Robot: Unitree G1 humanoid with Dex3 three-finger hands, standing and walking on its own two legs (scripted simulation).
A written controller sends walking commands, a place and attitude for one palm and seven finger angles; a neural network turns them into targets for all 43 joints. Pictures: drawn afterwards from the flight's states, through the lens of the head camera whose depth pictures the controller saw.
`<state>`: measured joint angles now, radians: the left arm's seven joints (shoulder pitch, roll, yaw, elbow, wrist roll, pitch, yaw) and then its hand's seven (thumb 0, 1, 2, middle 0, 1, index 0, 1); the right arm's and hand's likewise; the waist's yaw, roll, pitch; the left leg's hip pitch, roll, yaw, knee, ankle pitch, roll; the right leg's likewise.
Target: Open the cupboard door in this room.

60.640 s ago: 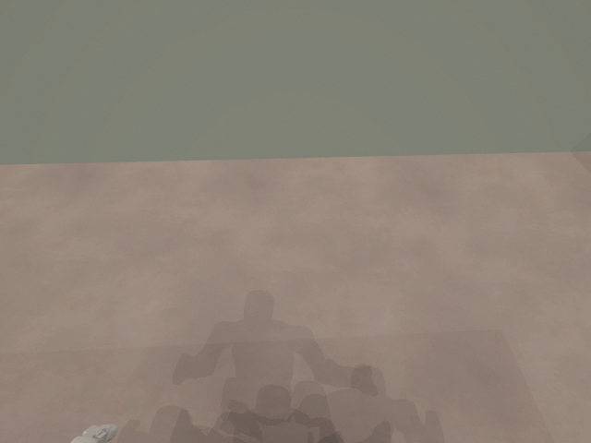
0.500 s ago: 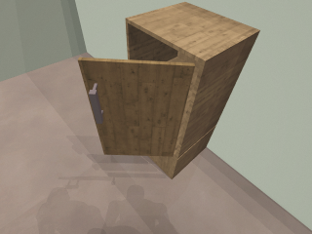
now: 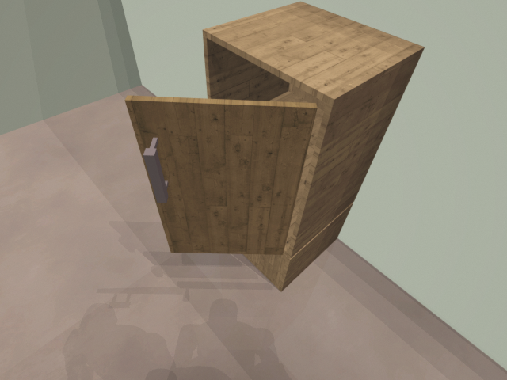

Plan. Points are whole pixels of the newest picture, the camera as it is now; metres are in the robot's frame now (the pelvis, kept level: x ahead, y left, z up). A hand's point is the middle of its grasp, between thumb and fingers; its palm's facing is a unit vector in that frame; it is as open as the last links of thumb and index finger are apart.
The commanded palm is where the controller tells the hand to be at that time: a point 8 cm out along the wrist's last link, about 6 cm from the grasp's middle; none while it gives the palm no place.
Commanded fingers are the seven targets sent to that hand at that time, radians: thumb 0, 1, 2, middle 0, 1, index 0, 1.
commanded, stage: look again from close up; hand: left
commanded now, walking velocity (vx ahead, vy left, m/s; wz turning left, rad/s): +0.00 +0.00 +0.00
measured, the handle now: (158, 171) +0.55 +0.26 -0.04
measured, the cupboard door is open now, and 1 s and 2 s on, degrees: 47 47 47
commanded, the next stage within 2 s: raise the hand with hooked fingers in 0.20 s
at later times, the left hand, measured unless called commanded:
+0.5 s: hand (139, 353) +0.17 +0.19 -0.05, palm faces +0.25 -0.95 -0.16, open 7.4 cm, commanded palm +0.11 +0.22 -0.07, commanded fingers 0.00 0.64 0.79 -0.22 -0.47 -0.22 -0.47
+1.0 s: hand (155, 349) +0.18 +0.17 -0.06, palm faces +0.02 -1.00 -0.07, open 10.3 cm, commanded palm +0.15 +0.23 -0.05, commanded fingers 0.00 0.06 0.54 -0.26 -0.84 -0.26 -0.84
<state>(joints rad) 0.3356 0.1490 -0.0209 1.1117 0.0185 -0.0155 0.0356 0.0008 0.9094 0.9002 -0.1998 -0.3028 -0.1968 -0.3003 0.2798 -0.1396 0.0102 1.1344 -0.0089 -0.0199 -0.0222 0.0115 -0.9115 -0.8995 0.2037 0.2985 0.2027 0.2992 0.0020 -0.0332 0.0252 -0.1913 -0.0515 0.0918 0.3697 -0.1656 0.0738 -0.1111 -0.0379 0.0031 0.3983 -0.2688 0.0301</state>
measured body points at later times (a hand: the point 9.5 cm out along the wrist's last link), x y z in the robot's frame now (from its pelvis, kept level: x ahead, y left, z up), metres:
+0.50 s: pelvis -0.02 -0.01 -0.02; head -0.01 -0.02 +0.43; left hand +0.15 +0.24 -0.03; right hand +0.09 -0.27 -0.14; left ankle +0.03 +0.07 -0.74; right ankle -0.03 -0.14 -0.74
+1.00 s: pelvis -0.03 -0.06 -0.11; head +0.04 -0.06 +0.34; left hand +0.17 +0.22 -0.05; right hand +0.18 -0.27 -0.20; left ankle +0.02 +0.07 -0.74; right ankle -0.03 -0.14 -0.74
